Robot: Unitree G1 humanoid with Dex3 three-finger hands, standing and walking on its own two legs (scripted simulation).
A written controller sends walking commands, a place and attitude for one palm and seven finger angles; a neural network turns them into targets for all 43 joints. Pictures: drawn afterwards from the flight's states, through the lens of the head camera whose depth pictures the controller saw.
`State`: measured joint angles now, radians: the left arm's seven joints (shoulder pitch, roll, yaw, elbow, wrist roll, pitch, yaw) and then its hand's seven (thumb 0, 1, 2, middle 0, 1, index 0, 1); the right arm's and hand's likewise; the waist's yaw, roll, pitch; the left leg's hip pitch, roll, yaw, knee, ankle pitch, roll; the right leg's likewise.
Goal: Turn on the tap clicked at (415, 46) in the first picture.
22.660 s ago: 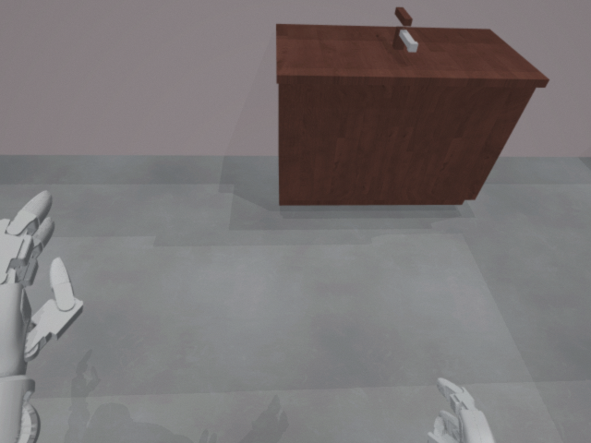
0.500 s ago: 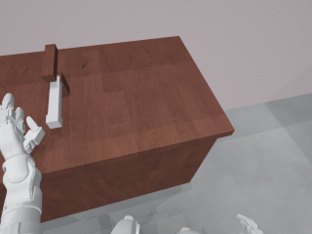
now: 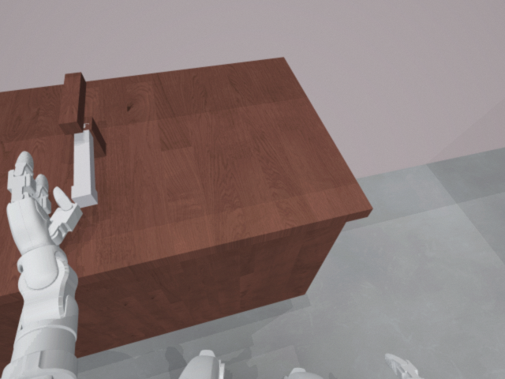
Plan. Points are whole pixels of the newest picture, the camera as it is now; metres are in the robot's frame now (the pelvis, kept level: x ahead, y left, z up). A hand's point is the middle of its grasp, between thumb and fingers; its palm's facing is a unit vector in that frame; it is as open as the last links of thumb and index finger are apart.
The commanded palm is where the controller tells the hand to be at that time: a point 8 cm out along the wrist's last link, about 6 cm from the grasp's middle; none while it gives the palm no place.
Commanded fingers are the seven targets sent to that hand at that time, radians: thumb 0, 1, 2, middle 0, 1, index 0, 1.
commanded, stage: push the lever round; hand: left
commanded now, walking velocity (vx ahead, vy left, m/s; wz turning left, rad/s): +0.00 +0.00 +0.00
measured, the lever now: (84, 195) +0.38 +0.28 +0.06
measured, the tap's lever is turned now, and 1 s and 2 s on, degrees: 3 28 50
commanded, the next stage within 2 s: none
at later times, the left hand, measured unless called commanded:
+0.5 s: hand (93, 203) +0.37 +0.27 +0.06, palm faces +0.54 -0.84 -0.06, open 7.8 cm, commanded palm +0.32 +0.29 +0.06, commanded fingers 0.00 0.90 0.90 -0.15 -0.15 -0.15 -0.15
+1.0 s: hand (125, 192) +0.39 +0.22 +0.06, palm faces +0.63 -0.77 -0.07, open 7.8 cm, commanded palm +0.34 +0.24 +0.06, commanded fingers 0.00 0.90 0.90 -0.15 -0.15 -0.15 -0.15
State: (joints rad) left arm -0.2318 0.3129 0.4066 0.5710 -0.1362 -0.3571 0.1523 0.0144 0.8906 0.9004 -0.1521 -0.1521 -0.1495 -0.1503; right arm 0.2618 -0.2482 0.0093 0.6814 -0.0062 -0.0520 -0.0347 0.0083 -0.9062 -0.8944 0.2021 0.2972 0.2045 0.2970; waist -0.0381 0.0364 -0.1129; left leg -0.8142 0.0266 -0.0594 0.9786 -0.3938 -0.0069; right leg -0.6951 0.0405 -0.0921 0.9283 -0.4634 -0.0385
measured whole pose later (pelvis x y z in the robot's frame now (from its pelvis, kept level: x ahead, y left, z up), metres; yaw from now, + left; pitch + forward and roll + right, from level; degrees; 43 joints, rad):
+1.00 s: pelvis +0.00 +0.00 +0.00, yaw +0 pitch +13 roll -3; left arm -0.33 0.12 0.24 0.57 0.02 -0.31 0.56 0.02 0.91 0.90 -0.15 -0.15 -0.15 -0.15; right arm 0.23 -0.21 -0.01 0.69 -0.05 -0.02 0.01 0.01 -0.91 -0.89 0.20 0.30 0.20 0.30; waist -0.05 0.04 -0.13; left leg -0.80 0.02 -0.06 0.97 -0.40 0.00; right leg -0.68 0.03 -0.09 0.93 -0.47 -0.03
